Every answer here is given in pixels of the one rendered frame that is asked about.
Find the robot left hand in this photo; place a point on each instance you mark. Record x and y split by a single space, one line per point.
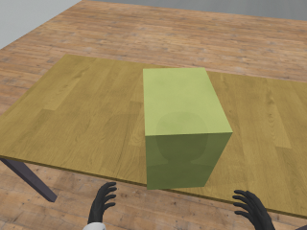
98 206

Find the robot right hand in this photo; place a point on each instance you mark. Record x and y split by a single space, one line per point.
257 213

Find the table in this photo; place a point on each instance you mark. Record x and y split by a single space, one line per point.
86 115

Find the carton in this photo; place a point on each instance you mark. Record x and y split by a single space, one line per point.
186 129

